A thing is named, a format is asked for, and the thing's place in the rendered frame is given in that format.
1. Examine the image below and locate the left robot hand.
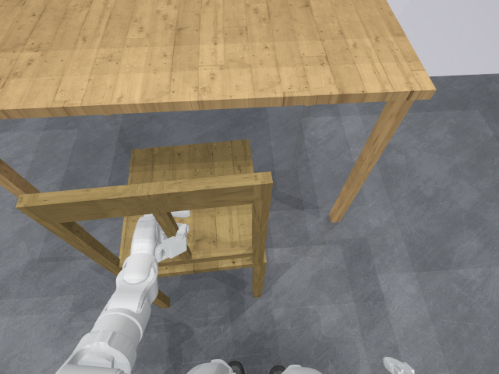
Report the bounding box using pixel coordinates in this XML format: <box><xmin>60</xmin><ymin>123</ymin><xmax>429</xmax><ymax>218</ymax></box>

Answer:
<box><xmin>130</xmin><ymin>210</ymin><xmax>190</xmax><ymax>263</ymax></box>

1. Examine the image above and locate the right robot hand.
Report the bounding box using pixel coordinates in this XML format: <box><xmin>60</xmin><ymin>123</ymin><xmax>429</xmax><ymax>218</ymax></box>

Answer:
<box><xmin>383</xmin><ymin>357</ymin><xmax>414</xmax><ymax>374</ymax></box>

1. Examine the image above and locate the chair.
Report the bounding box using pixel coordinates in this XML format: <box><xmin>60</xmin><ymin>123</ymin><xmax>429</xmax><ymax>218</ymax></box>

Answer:
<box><xmin>16</xmin><ymin>139</ymin><xmax>273</xmax><ymax>309</ymax></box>

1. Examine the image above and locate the table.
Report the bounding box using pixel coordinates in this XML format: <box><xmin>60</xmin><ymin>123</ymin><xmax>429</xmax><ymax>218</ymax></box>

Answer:
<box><xmin>0</xmin><ymin>0</ymin><xmax>436</xmax><ymax>230</ymax></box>

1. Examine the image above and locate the robot left shin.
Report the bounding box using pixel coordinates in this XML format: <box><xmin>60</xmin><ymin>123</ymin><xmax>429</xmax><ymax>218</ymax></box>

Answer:
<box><xmin>211</xmin><ymin>359</ymin><xmax>232</xmax><ymax>369</ymax></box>

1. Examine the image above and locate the left robot forearm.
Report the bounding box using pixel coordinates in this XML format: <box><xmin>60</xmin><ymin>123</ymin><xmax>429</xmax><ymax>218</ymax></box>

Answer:
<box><xmin>55</xmin><ymin>253</ymin><xmax>158</xmax><ymax>374</ymax></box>

